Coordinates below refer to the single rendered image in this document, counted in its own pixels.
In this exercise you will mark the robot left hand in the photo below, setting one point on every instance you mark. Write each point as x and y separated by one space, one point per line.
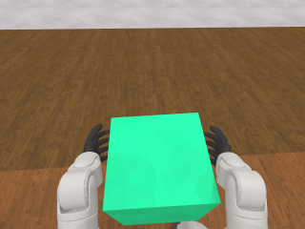
93 144

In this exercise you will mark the robot right hand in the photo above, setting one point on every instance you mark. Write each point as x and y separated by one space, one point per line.
219 143

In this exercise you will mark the robot right forearm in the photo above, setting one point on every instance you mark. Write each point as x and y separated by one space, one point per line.
245 193

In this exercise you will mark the robot left forearm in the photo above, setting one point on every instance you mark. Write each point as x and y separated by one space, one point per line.
77 193

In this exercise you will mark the carton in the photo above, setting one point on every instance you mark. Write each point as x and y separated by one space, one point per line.
158 170

